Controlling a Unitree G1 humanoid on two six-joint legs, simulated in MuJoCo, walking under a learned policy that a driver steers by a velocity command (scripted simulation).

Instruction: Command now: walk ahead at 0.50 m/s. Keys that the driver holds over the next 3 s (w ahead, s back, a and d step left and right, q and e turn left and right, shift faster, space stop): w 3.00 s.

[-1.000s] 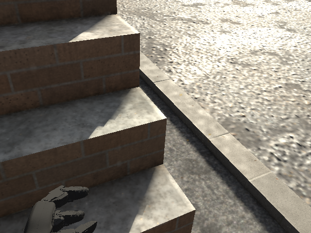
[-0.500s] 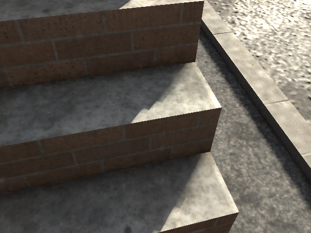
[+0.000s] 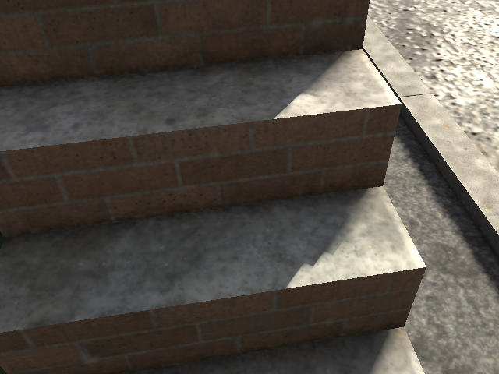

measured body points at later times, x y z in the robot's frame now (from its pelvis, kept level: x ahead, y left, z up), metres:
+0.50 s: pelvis -0.06 +0.00 -0.13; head -0.08 -0.02 +0.32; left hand -0.05 +0.23 -0.27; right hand +0.10 -0.13 -0.26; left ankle -0.02 +0.14 -0.47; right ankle -0.09 -0.08 -0.86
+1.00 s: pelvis -0.04 +0.12 +0.02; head -0.09 +0.11 +0.47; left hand +0.14 +0.34 -0.05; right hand +0.04 -0.10 -0.12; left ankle +0.08 +0.22 -0.64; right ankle -0.05 -0.03 -0.46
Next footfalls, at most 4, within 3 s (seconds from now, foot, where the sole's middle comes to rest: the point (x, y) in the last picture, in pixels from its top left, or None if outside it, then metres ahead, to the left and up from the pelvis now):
0.28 right None -0.05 -0.09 -0.90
0.76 left None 0.13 0.23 -0.67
1.30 right None -0.11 0.00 -0.90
1.84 left None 0.11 0.35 -0.67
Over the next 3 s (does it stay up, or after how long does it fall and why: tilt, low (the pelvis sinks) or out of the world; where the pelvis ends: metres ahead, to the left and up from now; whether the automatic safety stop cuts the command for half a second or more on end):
stays up -0.01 0.27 0.06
